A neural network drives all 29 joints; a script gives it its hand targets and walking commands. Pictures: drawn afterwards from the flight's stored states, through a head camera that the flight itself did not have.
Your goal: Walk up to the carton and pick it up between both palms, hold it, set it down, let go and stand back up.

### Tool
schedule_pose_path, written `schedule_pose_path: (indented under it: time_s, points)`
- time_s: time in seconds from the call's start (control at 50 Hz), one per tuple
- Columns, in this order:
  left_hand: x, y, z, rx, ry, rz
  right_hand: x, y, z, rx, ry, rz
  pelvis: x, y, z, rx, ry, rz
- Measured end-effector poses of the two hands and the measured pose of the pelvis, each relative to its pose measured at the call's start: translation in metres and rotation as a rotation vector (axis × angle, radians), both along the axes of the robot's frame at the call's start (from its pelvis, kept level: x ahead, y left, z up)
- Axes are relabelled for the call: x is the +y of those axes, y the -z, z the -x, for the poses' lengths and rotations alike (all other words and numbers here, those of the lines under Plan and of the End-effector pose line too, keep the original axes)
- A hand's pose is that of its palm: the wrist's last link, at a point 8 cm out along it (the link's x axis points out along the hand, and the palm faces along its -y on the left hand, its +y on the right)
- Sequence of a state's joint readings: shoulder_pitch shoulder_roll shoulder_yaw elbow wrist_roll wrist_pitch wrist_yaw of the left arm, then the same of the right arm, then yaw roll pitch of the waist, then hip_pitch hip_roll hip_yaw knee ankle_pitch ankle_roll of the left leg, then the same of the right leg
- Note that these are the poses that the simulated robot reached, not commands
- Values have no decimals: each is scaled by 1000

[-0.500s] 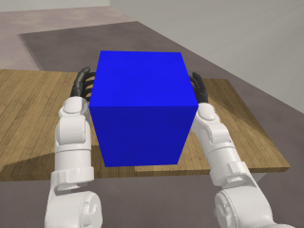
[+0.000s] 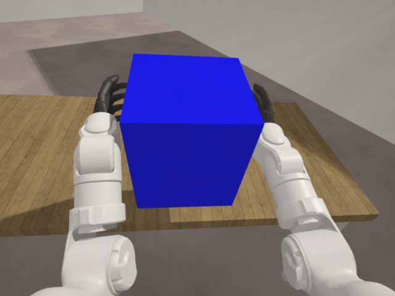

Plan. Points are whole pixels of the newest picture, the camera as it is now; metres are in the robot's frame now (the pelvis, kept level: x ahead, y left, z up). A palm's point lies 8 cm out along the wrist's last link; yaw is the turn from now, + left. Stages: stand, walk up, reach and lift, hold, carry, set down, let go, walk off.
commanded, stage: reach and lift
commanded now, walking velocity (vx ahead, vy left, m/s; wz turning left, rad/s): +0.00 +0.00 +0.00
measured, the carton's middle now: (186, 135) +0.39 +0.00 +0.16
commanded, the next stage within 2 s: hold in 0.38 s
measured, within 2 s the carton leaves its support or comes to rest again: neither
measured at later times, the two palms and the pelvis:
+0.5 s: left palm (100, 110) +0.37 +0.15 +0.23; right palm (264, 114) +0.37 -0.15 +0.23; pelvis +0.00 -0.01 +0.00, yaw +1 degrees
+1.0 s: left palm (95, 104) +0.37 +0.16 +0.25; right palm (263, 106) +0.37 -0.14 +0.25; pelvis +0.00 -0.01 +0.00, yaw +1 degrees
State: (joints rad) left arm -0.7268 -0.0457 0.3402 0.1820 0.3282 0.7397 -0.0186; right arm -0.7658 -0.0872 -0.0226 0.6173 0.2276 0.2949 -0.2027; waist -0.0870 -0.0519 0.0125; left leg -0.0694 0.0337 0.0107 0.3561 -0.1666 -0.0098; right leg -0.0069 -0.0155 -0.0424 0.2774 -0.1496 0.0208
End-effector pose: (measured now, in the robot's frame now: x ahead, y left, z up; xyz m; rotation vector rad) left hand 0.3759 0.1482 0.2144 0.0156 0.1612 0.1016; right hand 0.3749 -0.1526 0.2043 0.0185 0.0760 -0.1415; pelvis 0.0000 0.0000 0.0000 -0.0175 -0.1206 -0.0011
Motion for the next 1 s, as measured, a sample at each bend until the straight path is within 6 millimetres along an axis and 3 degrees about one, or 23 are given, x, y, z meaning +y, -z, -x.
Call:
schedule_pose_path:
  time_s: [1.0]
  points:
    - [10,-32,10,-6,-20,17,10,-41,1,6,-27,-14,-6,0,-2,-7,-16,-1]
